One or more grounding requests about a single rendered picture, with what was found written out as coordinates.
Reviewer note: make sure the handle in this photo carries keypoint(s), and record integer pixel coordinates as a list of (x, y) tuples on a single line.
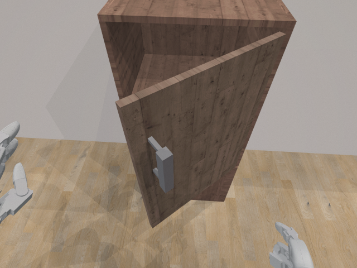
[(164, 170)]

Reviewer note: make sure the cupboard door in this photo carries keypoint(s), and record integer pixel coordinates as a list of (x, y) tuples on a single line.
[(202, 116)]

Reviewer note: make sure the right robot hand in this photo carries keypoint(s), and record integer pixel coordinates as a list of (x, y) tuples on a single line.
[(294, 255)]

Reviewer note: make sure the left robot hand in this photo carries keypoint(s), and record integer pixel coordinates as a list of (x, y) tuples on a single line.
[(18, 196)]

